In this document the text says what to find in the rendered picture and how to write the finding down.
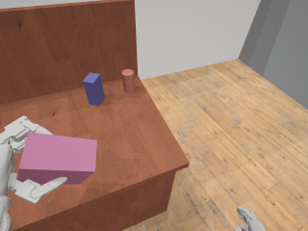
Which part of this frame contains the robot left hand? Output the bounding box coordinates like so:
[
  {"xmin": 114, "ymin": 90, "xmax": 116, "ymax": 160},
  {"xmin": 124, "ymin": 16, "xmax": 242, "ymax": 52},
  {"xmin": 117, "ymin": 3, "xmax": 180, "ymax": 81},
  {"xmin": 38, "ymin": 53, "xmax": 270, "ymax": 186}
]
[{"xmin": 0, "ymin": 115, "xmax": 67, "ymax": 205}]

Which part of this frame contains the robot right hand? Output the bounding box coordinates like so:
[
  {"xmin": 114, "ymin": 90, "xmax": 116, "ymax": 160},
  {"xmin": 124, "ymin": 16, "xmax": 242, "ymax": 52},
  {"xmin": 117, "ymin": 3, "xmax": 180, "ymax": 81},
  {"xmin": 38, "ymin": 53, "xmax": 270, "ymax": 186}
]
[{"xmin": 235, "ymin": 206, "xmax": 266, "ymax": 231}]

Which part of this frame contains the robot left forearm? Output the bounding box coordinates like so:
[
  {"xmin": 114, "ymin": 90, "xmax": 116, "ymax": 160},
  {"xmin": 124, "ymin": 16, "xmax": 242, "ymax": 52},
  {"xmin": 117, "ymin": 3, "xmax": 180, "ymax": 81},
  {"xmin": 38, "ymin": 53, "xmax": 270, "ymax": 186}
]
[{"xmin": 0, "ymin": 195, "xmax": 13, "ymax": 231}]

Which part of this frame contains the table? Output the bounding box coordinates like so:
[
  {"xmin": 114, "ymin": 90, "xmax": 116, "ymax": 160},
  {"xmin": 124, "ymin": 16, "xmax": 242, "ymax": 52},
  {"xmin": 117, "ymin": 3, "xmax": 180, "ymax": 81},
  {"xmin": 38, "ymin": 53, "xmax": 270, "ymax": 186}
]
[{"xmin": 0, "ymin": 0, "xmax": 190, "ymax": 231}]

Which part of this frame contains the sponge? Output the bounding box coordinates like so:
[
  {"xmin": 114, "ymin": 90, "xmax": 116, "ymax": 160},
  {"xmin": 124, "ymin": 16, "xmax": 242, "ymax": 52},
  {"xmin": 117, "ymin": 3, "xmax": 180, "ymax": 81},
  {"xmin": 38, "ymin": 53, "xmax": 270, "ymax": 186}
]
[{"xmin": 18, "ymin": 132, "xmax": 97, "ymax": 185}]

